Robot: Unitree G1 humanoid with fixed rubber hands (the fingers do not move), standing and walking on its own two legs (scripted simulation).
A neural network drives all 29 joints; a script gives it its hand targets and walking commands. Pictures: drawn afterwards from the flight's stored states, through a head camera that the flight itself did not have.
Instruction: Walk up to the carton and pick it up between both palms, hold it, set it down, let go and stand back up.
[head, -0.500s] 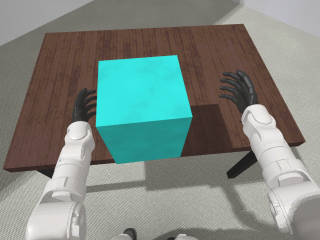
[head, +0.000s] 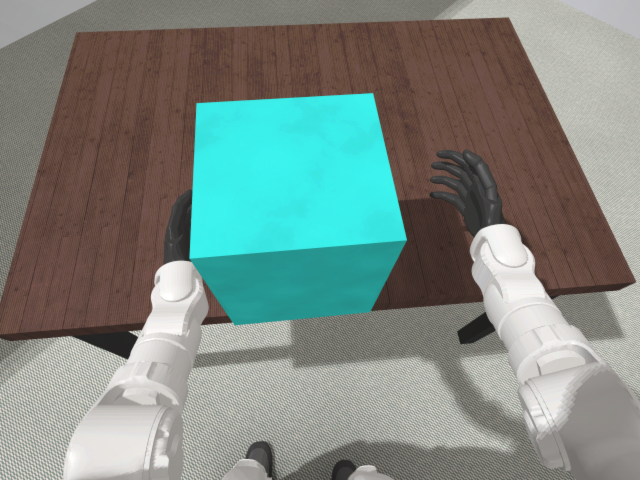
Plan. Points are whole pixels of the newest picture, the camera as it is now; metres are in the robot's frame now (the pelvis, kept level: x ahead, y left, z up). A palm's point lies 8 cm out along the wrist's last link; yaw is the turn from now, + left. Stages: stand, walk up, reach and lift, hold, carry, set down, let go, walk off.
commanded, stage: reach and lift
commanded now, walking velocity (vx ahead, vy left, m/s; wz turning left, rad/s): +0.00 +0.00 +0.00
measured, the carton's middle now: (295, 222) +0.44 +0.05 -0.02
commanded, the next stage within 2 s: none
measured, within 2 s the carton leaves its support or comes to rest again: leaves its support in 1.74 s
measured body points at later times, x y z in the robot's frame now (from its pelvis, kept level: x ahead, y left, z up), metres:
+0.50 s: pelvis -0.01 +0.00 +0.00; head +0.12 -0.01 +0.43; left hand +0.39 +0.17 -0.02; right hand +0.43 -0.13 +0.01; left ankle +0.02 +0.16 -0.72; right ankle -0.02 -0.08 -0.72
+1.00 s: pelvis -0.01 +0.00 +0.00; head +0.11 -0.01 +0.43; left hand +0.39 +0.17 -0.02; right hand +0.43 -0.13 +0.01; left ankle +0.02 +0.16 -0.72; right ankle -0.02 -0.08 -0.72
